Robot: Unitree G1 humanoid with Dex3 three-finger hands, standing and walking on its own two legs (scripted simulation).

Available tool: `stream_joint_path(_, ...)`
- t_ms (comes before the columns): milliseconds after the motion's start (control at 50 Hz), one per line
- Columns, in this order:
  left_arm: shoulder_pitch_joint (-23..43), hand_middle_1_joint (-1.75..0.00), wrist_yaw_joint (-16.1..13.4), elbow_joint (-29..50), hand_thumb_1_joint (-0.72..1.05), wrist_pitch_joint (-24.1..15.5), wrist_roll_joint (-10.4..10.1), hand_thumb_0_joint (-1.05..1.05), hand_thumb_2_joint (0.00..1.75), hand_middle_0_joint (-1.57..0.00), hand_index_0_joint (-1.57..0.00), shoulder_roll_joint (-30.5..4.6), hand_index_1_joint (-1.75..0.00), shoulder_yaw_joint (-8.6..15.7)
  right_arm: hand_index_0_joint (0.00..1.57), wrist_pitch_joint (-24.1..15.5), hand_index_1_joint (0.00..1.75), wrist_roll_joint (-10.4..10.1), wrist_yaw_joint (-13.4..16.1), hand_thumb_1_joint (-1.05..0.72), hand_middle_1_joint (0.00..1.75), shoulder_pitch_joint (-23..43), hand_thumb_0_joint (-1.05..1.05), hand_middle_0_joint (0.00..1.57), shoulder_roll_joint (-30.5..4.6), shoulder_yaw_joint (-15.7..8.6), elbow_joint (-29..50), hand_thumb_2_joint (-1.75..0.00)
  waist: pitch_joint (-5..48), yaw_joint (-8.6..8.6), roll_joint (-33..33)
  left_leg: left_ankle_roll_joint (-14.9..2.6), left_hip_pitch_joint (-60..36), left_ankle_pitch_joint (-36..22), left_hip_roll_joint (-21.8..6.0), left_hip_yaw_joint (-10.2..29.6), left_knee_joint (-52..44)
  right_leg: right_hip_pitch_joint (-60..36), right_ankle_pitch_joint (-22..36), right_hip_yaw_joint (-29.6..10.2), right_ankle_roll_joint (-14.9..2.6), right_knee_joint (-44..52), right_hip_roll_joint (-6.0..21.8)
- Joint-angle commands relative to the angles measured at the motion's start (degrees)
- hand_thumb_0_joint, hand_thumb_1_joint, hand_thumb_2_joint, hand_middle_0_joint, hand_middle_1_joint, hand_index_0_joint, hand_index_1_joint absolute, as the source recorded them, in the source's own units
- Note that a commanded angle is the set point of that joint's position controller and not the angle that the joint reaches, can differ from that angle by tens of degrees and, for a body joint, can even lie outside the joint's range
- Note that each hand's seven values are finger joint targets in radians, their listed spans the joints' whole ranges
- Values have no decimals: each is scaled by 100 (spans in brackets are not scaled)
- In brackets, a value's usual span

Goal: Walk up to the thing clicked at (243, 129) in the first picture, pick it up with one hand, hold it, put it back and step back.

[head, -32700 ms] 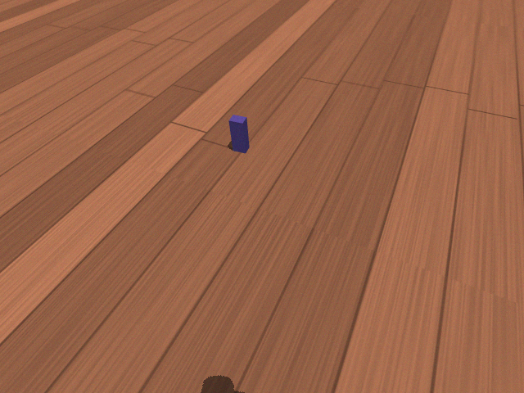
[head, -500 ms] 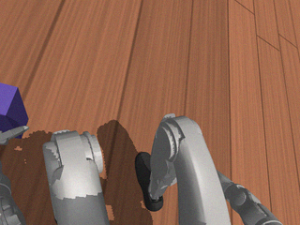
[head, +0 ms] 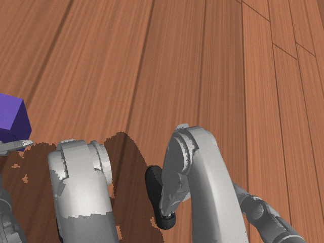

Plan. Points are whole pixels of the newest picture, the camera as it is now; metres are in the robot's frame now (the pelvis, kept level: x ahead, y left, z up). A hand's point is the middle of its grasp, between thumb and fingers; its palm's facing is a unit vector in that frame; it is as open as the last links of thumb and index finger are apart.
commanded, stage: open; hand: left
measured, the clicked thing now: (0, 125) +0.38 +0.30 -0.18
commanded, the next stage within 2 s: withdraw in 0.12 s
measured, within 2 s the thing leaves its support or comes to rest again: neither
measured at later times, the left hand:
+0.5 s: hand out of the picture +0.38 +0.35 -0.11, palm faces +0.54 -0.84 -0.03, open 17.6 cm
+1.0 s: hand out of the picture +0.30 +0.43 +0.01, palm faces +0.48 -0.77 -0.43, open 17.3 cm
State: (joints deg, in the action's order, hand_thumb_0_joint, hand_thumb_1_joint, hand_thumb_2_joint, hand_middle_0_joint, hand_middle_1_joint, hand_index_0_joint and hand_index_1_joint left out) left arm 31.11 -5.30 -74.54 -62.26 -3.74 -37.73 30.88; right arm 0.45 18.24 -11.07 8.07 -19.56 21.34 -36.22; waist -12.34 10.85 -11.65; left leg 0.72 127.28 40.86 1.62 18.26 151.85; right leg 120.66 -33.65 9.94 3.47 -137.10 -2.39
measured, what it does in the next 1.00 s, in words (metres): rises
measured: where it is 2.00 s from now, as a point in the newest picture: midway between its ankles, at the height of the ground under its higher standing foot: (124, 227)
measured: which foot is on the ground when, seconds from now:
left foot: down 0.00-1.00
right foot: down 0.00-1.00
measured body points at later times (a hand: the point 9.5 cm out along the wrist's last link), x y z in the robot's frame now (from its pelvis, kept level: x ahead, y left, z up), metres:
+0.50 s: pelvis +0.00 +0.00 +0.01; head +0.20 +0.18 +0.36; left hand +0.34 +0.40 -0.11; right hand +0.19 -0.24 -0.04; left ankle +0.08 +0.12 -0.25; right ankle +0.15 -0.13 -0.25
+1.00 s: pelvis +0.01 -0.01 +0.08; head +0.19 +0.10 +0.48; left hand +0.27 +0.47 +0.04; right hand +0.22 -0.23 -0.02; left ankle +0.08 +0.12 -0.25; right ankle +0.15 -0.14 -0.25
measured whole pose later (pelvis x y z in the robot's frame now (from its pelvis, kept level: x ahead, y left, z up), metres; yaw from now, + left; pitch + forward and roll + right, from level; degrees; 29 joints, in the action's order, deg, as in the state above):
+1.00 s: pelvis +0.01 -0.01 +0.08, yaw +7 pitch +30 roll -9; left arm 20.0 2.9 -47.8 -22.5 3.1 -38.4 32.6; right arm 6.5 1.1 -3.9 -2.3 -15.7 4.0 -34.4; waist 5.7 3.5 -1.6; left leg -0.5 123.3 39.7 0.4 7.6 132.9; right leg 119.6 -36.0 2.7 2.1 -125.5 0.9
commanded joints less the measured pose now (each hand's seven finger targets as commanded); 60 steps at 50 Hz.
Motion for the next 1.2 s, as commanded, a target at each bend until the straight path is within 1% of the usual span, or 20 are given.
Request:
stream_joint_path(0,1117,-16,-2,684,-61,-402,-36,0,2,-32,-33,-801,-16,-59,20,-21,30,-23,103,-92,30,-197,0,20,-1964,-651,150,-90,3069,460,2542,108,-2018,-341,-332,-461,-2234,-1300,498,777,-408,821,-159)
stream_joint_path(160,1176,-2,23,772,-61,-412,-18,0,0,-16,-16,-754,-2,-136,20,-25,30,-10,96,-92,30,-201,0,20,-1935,-648,186,-90,3186,451,2633,114,-2098,-408,-337,-465,-2221,-1368,552,766,-410,806,-181)
stream_joint_path(260,1102,-5,47,906,-61,-458,-3,0,0,-10,-10,-1020,-5,29,20,3,30,-5,107,-93,30,-193,0,20,-1956,-649,189,-90,3216,358,2735,132,-2197,-467,-362,-461,-2240,-1354,568,741,-417,773,-173)
stream_joint_path(360,719,-4,285,1823,-61,-389,-60,0,0,-8,-9,-1704,-4,622,20,64,30,-57,167,-94,30,-285,0,20,-1975,-769,261,-91,3892,-20,3351,198,-2695,-813,-373,-535,-2443,-1568,749,631,-454,690,-128)
stream_joint_path(440,336,-6,556,2488,-61,64,-298,0,2,-9,-9,-1590,-6,765,20,122,30,-270,260,-95,30,-401,0,20,-1980,-980,374,-91,4171,-226,3658,228,-2783,-925,-342,-632,-2702,-1466,840,526,-497,754,-84)
stream_joint_path(460,360,-7,630,2790,-61,207,-340,0,3,-9,-10,-1607,-7,755,20,122,30,-343,287,-95,30,-445,0,20,-1947,-1042,385,-91,4271,-323,3760,219,-2808,-902,-337,-660,-2766,-1386,811,481,-513,750,-79)
stream_joint_path(520,84,-9,937,2758,-61,787,-554,0,3,-10,-11,-839,-9,313,20,132,30,-578,360,-95,30,-705,0,20,-1821,-1218,379,-91,4073,-202,3518,160,-2455,-583,-288,-701,-2918,-1170,625,443,-504,895,-42)
stream_joint_path(600,74,-10,1350,2487,-61,1385,-758,0,2,-8,-11,-525,-8,4,20,103,30,-873,497,-93,30,-823,0,20,-1693,-1412,342,-90,3665,-140,2716,-12,-1898,-42,-252,-789,-2904,-895,232,341,-487,1224,-43)
stream_joint_path(680,703,-4,1698,2561,-53,1512,-853,0,4,-5,-5,-651,-1,-26,20,43,30,-1022,563,-83,30,-854,0,20,-1560,-1526,316,-89,3623,-76,2186,-146,-1618,144,-217,-870,-2780,-896,18,221,-483,1370,-35)
stream_joint_path(700,688,-3,1357,2629,-50,1888,114,0,2,-6,-7,-1976,-2,401,20,112,30,-1204,616,-90,30,-1036,0,20,-1422,-1784,213,-91,4496,-588,2732,-98,-2527,-144,-223,-1034,-3233,-1076,14,65,-513,1594,60)
stream_joint_path(720,852,-2,1205,2670,-49,2077,86,0,2,-6,-7,-1693,-1,282,20,156,30,-1277,617,-89,30,-1011,0,20,-1415,-1850,385,-90,4672,-543,2929,-55,-2702,-130,-281,-990,-3412,-957,-15,37,-528,1553,50)
stream_joint_path(760,766,-3,1098,2802,-49,2357,191,0,2,-6,-7,-1679,-2,352,20,258,30,-1378,645,-89,30,-1170,0,20,-1461,-2006,404,-90,4929,-591,3117,-26,-2996,-39,-286,-1000,-3655,-971,-72,19,-529,1607,75)
stream_joint_path(820,544,-5,907,3514,-49,2832,425,0,0,-7,-9,-2248,-2,699,20,350,30,-1532,711,-95,30,-1372,0,20,-1297,-2118,371,-91,5335,-996,3458,9,-3300,-290,-247,-1132,-3979,-1078,35,-138,-567,1648,102)
stream_joint_path(860,200,-7,796,3701,-48,3155,553,0,8,-7,-7,-2449,-7,821,20,410,30,-1625,748,-90,30,-1391,0,20,-1206,-2203,423,-90,5285,-1083,3355,-35,-3267,-353,-213,-1210,-4103,-1095,51,-234,-590,1743,118)
stream_joint_path(920,-466,-6,660,3816,-55,3712,585,0,6,-6,-6,-2042,-6,711,20,500,30,-1760,833,-90,30,-1431,0,20,-1068,-2319,620,-90,5251,-1026,2758,-113,-3186,-580,-161,-1333,-4245,-1475,174,-358,-589,2200,113)
stream_joint_path(1000,-930,-6,610,4008,-54,4368,577,0,6,-6,-6,-757,-6,-130,20,511,30,-1890,907,-90,30,-1548,0,20,-994,-2527,727,-90,4999,-733,2233,-165,-3368,-162,-178,-1232,-4682,-1518,-141,-333,-558,2768,122)
stream_joint_path(1020,-1146,-5,557,4204,-56,4524,554,0,5,-5,-6,-780,-5,-95,20,507,30,-1926,932,-90,30,-1545,0,20,-983,-2558,802,-90,5092,-847,2071,-178,-3466,-83,-175,-1239,-4805,-1689,-222,-360,-547,2968,119)
stream_joint_path(1100,-1506,-4,444,5585,-60,5034,505,0,3,-5,-5,-465,-4,-604,20,464,30,-2039,1020,-90,30,-1600,0,20,-870,-2630,1087,-90,5703,-930,2140,-157,-4322,-293,-194,-1268,-5356,-2440,-90,-474,-532,3567,156)
stream_joint_path(1140,-2016,-5,279,6174,-58,5290,467,0,4,-5,-5,-734,-5,-417,20,471,30,-2106,1130,-90,30,-1618,0,20,-818,-2642,1210,-90,5886,-1113,1981,-162,-4737,-337,-214,-1312,-5738,-3081,-78,-548,-507,3999,158)
stream_joint_path(1180,-2550,-5,140,6395,-58,5576,465,0,4,-5,-5,-826,-5,-295,20,445,30,-2145,1257,-90,30,-1632,0,20,-826,-2705,1270,-90,5750,-1140,1858,-180,-4989,-411,-219,-1390,-6038,-3596,-29,-653,-492,4374,166)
